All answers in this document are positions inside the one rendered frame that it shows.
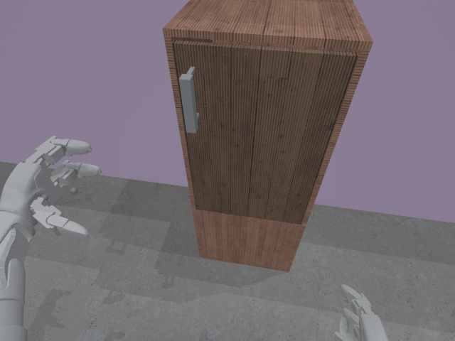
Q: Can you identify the robot right hand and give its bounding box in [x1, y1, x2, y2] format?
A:
[335, 284, 389, 341]

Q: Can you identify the robot left hand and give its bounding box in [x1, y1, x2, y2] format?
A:
[0, 136, 102, 239]

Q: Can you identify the cupboard door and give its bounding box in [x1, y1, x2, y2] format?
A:
[171, 40, 359, 224]

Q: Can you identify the left robot forearm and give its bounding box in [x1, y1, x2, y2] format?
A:
[0, 211, 36, 341]

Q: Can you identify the handle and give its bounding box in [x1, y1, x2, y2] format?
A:
[179, 67, 200, 133]

